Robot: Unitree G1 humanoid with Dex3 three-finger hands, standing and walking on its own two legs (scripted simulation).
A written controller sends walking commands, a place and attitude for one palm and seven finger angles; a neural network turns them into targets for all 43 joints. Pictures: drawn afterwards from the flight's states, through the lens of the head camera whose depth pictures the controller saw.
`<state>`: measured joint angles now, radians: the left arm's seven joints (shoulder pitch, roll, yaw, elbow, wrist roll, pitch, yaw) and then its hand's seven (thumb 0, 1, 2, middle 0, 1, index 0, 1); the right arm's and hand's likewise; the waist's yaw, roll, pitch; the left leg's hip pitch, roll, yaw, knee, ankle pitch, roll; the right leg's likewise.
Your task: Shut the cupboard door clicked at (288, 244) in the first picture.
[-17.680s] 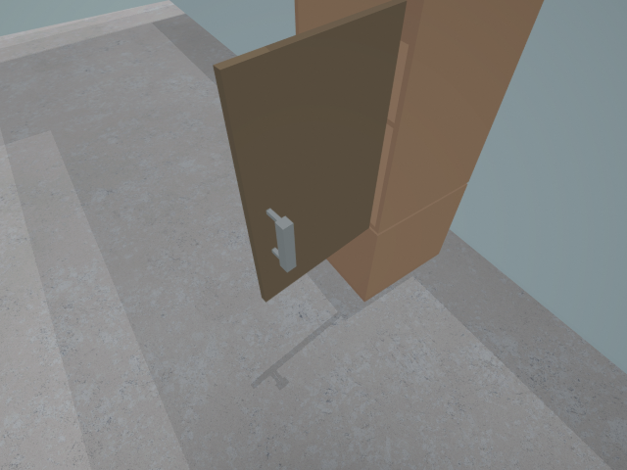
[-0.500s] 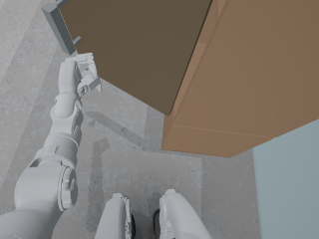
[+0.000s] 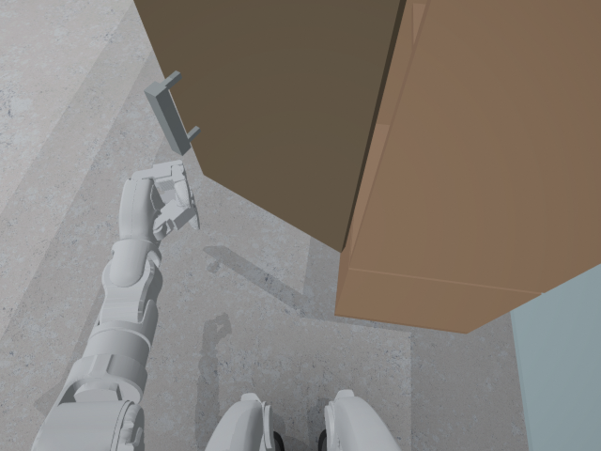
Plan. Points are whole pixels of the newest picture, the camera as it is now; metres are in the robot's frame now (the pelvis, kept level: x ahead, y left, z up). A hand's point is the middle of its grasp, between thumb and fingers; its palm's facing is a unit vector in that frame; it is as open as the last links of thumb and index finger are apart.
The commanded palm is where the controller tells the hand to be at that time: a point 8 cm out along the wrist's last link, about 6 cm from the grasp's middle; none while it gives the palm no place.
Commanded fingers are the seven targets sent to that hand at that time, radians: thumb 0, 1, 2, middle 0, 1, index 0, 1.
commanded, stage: draw the hand back to the body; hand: left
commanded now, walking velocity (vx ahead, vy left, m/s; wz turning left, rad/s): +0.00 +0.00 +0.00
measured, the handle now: (178, 114) +0.64 +0.19 -0.01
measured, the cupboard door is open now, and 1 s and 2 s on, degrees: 65 65 65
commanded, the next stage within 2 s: step back with the hand held close in 1.34 s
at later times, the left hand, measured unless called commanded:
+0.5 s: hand (44, 261) +0.30 +0.22 +0.16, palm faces +0.15 -0.96 -0.22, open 3.2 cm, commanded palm +0.26 +0.27 +0.17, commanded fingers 0.00 0.90 0.90 -0.81 -0.96 -0.81 -0.96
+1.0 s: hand out of the picture +0.20 +0.31 +0.27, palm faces +0.48 -0.76 -0.44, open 6.4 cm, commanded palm +0.15 +0.34 +0.28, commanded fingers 0.00 0.90 0.90 -0.20 -0.30 -0.20 -0.30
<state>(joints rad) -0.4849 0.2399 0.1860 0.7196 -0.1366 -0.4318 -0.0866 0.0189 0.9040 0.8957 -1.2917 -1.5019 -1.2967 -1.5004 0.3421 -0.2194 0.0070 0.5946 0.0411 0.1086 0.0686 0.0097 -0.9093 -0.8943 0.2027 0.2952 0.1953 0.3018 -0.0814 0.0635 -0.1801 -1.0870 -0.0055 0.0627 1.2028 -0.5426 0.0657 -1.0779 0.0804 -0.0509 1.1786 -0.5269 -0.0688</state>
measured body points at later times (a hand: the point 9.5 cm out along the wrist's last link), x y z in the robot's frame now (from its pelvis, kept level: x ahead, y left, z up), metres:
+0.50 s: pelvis +0.03 +0.03 +0.08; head +0.03 +0.02 +0.53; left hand +0.29 +0.27 +0.17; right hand +0.23 -0.19 +0.01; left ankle +0.01 +0.08 -0.63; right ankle +0.01 -0.08 -0.63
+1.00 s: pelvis +0.03 +0.03 +0.11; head +0.01 +0.01 +0.56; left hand +0.17 +0.35 +0.30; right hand +0.23 -0.17 +0.02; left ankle +0.01 +0.08 -0.63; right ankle +0.01 -0.08 -0.63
